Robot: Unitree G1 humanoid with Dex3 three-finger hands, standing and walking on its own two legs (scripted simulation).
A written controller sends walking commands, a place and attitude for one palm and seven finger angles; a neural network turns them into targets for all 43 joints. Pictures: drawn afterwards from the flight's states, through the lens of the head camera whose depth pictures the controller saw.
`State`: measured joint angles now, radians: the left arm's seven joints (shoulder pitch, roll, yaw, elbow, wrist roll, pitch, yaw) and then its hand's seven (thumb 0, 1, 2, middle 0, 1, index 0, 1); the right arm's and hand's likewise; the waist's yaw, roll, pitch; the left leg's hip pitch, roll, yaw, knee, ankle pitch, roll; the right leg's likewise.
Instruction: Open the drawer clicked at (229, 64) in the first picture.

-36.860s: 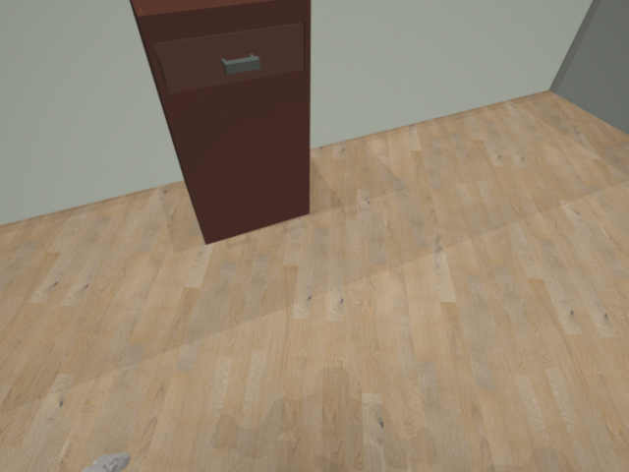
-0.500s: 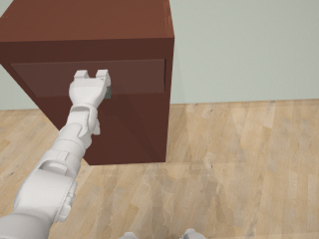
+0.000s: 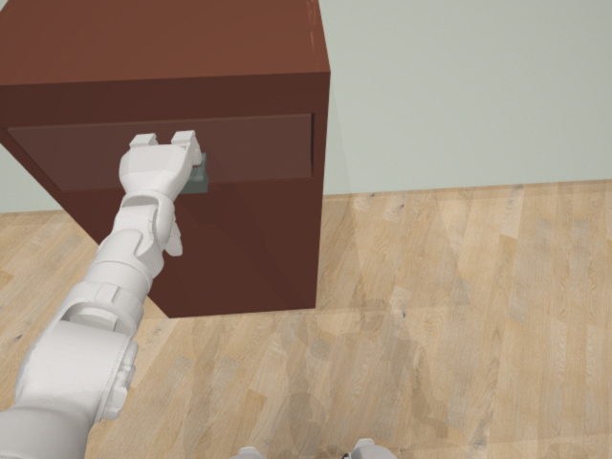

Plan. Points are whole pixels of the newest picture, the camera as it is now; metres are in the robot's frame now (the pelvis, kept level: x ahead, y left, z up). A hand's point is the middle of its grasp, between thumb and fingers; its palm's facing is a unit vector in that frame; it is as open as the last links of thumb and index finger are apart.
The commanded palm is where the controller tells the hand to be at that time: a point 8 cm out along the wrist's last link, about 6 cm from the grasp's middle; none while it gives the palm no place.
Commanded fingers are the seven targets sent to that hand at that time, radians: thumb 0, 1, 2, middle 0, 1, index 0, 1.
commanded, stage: lift the hand off the handle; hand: left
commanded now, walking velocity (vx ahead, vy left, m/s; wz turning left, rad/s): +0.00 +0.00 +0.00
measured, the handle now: (173, 170) +0.54 +0.19 +0.01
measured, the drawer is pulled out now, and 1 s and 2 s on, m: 0.00 0.00 0.00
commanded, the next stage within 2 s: draw the hand back to the body in 1.00 s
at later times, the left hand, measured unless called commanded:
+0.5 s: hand (159, 161) +0.48 +0.17 +0.10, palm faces -0.02 -0.06 -1.00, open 13.8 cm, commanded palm +0.45 +0.18 +0.17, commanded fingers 0.00 -0.50 0.30 -0.30 -1.20 -0.30 -1.20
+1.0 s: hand (149, 126) +0.48 +0.16 +0.16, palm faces -0.04 -0.03 -1.00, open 13.8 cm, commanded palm +0.45 +0.17 +0.22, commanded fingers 0.00 -0.50 0.30 -0.30 -1.20 -0.30 -1.20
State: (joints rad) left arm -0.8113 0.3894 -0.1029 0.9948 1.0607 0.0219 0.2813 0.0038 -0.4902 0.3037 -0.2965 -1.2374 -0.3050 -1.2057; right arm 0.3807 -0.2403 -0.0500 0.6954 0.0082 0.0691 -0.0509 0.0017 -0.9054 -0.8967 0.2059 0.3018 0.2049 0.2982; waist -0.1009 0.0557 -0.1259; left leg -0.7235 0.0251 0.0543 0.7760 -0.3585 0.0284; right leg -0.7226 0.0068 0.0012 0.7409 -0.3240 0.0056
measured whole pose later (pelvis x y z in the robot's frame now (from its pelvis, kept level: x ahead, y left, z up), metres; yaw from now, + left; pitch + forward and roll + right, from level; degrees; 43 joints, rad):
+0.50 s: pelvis +0.03 -0.01 +0.02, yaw +2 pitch +11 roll +0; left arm -0.74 0.35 -0.19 0.77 1.00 0.09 0.14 0.00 -0.49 0.30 -0.32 -1.20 -0.32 -1.20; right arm 0.25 -0.25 -0.05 0.67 0.03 0.12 -0.04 0.00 -0.91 -0.90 0.21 0.30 0.20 0.30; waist -0.03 0.06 -0.11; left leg -0.47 0.01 0.03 0.60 -0.33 0.02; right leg -0.46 -0.01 -0.02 0.58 -0.32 0.00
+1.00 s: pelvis +0.03 -0.02 +0.03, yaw +3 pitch +7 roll +0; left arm -0.81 0.41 -0.21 0.70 0.95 0.09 -0.04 0.00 -0.49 0.30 -0.32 -1.20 -0.32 -1.20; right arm 0.21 -0.27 -0.02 0.67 0.05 0.15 -0.07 0.00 -0.91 -0.90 0.20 0.30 0.20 0.30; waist -0.02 0.07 -0.07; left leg -0.35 0.01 0.01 0.51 -0.28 0.00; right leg -0.35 0.00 -0.04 0.52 -0.29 -0.02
